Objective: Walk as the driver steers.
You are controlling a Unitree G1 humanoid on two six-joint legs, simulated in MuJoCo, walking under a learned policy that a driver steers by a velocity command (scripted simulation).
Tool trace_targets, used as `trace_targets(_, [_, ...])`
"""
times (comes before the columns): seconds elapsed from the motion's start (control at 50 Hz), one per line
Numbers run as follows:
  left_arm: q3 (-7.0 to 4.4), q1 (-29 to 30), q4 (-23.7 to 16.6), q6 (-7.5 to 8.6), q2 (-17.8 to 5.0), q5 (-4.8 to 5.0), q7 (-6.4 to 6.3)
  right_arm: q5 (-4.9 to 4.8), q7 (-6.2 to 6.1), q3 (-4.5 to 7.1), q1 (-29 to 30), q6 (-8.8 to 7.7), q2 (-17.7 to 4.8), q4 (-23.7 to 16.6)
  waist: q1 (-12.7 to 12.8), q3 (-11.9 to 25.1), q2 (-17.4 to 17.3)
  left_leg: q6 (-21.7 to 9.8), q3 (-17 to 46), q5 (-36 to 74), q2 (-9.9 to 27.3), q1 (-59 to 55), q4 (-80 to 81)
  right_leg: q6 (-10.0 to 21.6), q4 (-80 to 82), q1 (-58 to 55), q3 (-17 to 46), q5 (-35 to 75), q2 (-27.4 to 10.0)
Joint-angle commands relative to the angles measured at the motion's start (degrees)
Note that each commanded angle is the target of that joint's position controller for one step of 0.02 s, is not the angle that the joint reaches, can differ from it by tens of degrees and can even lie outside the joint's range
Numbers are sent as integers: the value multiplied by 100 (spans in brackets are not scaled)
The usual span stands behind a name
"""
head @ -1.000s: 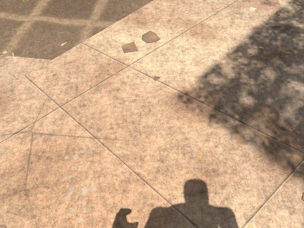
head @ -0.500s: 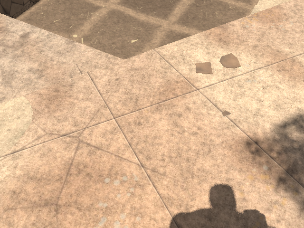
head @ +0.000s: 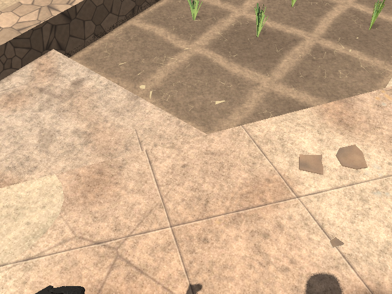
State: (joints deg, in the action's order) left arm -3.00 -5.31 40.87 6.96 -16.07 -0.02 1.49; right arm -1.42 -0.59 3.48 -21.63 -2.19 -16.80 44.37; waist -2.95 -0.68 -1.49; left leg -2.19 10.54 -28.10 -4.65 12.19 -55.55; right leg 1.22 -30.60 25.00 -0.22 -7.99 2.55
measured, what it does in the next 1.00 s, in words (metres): walks ahead: left foot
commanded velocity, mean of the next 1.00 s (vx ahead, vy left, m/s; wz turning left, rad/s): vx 0.11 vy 0.00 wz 0.06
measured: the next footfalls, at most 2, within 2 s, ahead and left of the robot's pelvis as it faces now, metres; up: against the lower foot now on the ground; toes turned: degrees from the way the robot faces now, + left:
left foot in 0.34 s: +0.24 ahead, +0.13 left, +0.00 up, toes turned +0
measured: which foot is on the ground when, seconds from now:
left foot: up 0.00-0.32, down 0.34-1.00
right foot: down 0.00-1.00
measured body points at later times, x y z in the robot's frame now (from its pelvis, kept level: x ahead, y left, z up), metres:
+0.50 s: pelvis +0.15 +0.02 +0.01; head +0.16 +0.03 +0.46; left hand +0.23 +0.28 -0.13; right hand +0.34 -0.22 -0.08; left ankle +0.20 +0.13 -0.72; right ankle +0.09 -0.11 -0.72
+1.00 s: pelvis +0.15 +0.03 +0.01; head +0.16 +0.03 +0.46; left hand +0.17 +0.29 -0.14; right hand +0.28 -0.23 -0.12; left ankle +0.20 +0.13 -0.72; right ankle +0.09 -0.11 -0.72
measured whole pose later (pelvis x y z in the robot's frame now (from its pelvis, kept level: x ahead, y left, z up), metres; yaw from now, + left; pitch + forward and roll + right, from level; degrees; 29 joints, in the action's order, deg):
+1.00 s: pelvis +0.15 +0.03 +0.01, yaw +1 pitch -1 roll +0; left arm -1.1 -13.9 60.6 -0.6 -13.8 -0.5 -2.2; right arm 0.1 -1.5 3.0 -6.5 0.7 -13.3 53.7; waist 1.0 -2.2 -0.1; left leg -1.7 0.9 -11.3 -1.8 17.4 -30.0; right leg -1.6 -27.6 5.4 -0.1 -20.9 -1.3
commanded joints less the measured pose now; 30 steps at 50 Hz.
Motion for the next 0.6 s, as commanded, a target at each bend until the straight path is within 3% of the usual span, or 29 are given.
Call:
trace_targets(0.02, [-193, -1003, -48, -58, -684, -37, 9, 14, -49, 130, 395, -108, -798, -576, 672, 404, 455, 136, -151, 271, 451, 2912, -1853, 1161, 1409, -2874, 2946, -326, -2081])
trace_targets(0.04, [-153, -751, -28, -68, -610, -79, 19, 115, -55, 143, 577, -110, -729, -652, 505, 144, 356, 199, -258, 426, 588, 2698, -1542, 1181, 1391, -2249, 2401, 1180, -1916])
trace_targets(0.08, [-74, -610, 58, -34, -428, -109, 30, 144, -45, 139, 359, -58, -516, -598, 225, 293, 611, 287, -396, 492, 793, 2041, -889, 1078, 1354, -1797, 1528, 3038, -1554])
trace_targets(0.1, [-60, -585, 130, -23, -419, -92, 31, 130, -49, 98, 275, -24, -346, -553, 165, 363, 698, 345, -507, 534, 781, 1874, -512, 1094, 1367, -1693, 1242, 3584, -1466])
trace_targets(0.16, [-124, -515, 302, -91, -716, -53, -41, 167, -64, -9, 475, 47, -103, -603, 147, 596, 755, 465, -702, 1180, 782, 1368, 691, 1174, 1428, -1507, 739, 4198, -1410])
trace_targets(0.26, [-127, -721, 577, -285, -833, 21, -99, 148, -25, 16, 1094, 106, -265, -659, 395, 610, 718, 399, -801, 2254, 640, 760, 1902, 1024, 1404, -1533, 540, 3193, -1368])
trace_targets(0.32, [-85, -596, 675, -359, -781, 100, -108, 196, -9, 56, 1165, 86, -312, -660, 264, 464, 651, 174, -893, 2621, 550, 233, 2865, 827, 1056, -1475, 662, 2155, -1327])
trace_targets(0.34, [-35, -727, 745, -359, -647, 96, -106, 237, -26, 87, 1132, 75, -408, -643, 240, 444, 521, 49, -773, 3194, 634, -156, 3325, 608, 870, -1369, 666, 1667, -1151])
trace_targets(0.36, [36, -898, 752, -321, -463, -37, -104, 288, -78, 145, 1053, 74, -704, -677, 321, 682, 112, -139, -232, 4848, 1206, -809, 3210, 309, 501, -1110, 490, 966, -866])
trace_targets(0.38, [94, -1578, 879, -285, -269, -140, -80, 291, -124, 160, 1177, 142, -852, -721, 712, 1013, -599, -645, 278, 5661, 1786, -1562, 2838, 20, 299, -558, 225, -698, -480])
trace_targets(0.4, [154, -1489, 911, -336, -176, -117, -119, 254, -99, 50, 1270, 193, -380, -686, 596, 1159, -722, -869, 383, 4841, 1826, -1322, 2859, -152, 338, -705, 154, -1173, -501])
trace_targets(0.42, [135, -1184, 857, -424, -335, -91, -146, 209, -42, 16, 1464, 213, -229, -687, 545, 879, -568, -727, 274, 3989, 1524, -915, 2916, -211, 509, -830, 146, -972, -501])
trace_targets(0.46, [82, -975, 908, -586, -558, -81, -205, 207, 37, 26, 1666, 200, -299, -713, 471, 457, -347, -417, -83, 3465, 1116, -470, 2860, -197, 588, -851, 107, -654, -448])
trace_targets(0.5, [78, -1028, 956, -669, -600, -89, -234, 203, 66, 62, 1599, 137, -406, -606, 489, 422, -308, -343, -158, 3739, 1039, -358, 2814, -192, 600, -1068, 140, -388, -490])
trace_targets(0.6, [73, -915, 1145, -709, -559, -43, -283, 185, 45, 67, 1560, 89, -344, -356, 436, 633, -76, -392, -248, 4609, 996, -618, 2596, -225, 563, -1355, 164, 103, -547])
